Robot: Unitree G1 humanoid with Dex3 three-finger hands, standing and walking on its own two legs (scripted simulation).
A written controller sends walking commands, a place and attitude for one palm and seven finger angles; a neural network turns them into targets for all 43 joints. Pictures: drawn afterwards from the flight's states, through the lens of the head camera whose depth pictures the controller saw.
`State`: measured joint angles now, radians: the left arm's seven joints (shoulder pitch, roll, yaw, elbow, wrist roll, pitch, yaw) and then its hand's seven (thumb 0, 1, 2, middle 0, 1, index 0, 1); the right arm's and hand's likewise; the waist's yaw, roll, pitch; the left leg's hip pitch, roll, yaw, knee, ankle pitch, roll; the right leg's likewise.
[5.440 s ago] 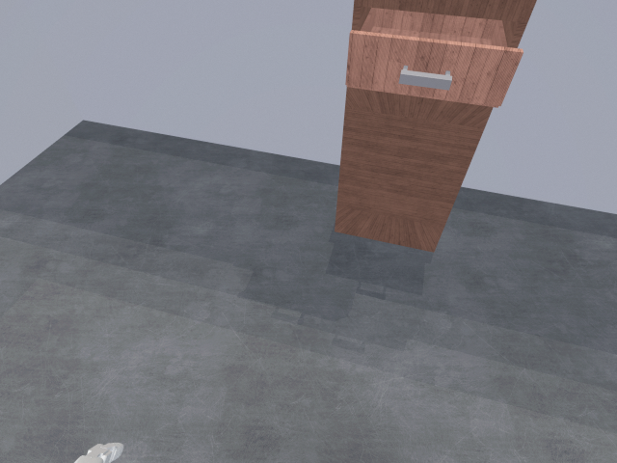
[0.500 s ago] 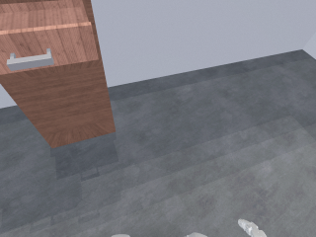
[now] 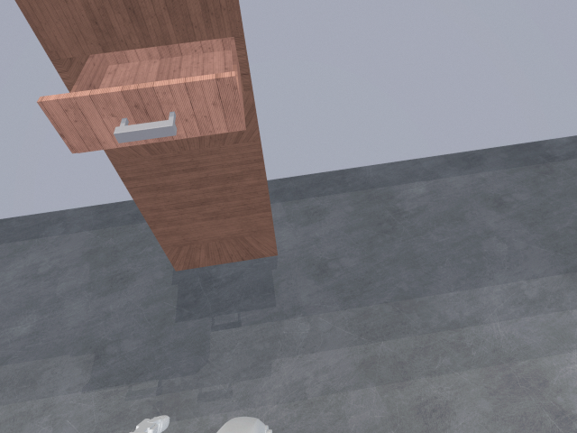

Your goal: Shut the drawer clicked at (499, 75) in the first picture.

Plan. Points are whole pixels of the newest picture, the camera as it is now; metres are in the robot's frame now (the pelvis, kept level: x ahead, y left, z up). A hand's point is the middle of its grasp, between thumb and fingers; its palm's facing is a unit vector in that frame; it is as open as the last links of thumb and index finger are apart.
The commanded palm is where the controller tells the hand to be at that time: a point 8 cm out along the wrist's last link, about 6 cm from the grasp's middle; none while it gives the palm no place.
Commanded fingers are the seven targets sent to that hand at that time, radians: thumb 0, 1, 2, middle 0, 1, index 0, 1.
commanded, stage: turn to face it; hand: left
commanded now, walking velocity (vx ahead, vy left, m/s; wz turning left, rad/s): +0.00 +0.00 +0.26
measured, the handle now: (147, 125) +0.67 +0.31 +0.07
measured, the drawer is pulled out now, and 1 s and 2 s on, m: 0.18 0.18 0.18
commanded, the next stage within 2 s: take the last steps up to it in 0.06 s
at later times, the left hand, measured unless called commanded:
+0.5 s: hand out of the picture -0.01 +0.26 -0.17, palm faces +0.16 -0.97 -0.18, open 7.4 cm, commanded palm none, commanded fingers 0.00 0.90 0.90 -0.20 -0.30 -0.20 -0.30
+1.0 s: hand (193, 377) +0.24 +0.19 -0.16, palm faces +0.15 -0.97 -0.20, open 7.3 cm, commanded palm none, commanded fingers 0.00 0.90 0.90 -0.20 -0.30 -0.20 -0.30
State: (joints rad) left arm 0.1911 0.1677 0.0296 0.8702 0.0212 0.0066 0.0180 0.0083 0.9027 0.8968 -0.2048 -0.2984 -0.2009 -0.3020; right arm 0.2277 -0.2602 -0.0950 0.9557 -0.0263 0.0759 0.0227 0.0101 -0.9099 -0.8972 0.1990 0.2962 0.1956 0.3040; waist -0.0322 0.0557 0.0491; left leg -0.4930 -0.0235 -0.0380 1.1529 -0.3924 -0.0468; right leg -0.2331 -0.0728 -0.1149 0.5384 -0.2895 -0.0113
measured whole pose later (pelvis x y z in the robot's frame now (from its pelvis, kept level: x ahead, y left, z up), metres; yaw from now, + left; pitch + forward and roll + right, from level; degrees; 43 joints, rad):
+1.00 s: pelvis +0.17 +0.01 +0.00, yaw +7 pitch -1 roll +0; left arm 0.18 0.14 0.06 1.02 0.01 -0.07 0.02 0.00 0.93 0.90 -0.20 -0.30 -0.20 -0.30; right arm 0.39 -0.16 -0.05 1.13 -0.02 -0.01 -0.01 0.01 -0.91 -0.90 0.20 0.30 0.20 0.30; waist -0.04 0.04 0.04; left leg -0.41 0.07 0.03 1.17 -0.36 0.02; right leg -0.25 -0.02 -0.16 0.50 -0.23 -0.05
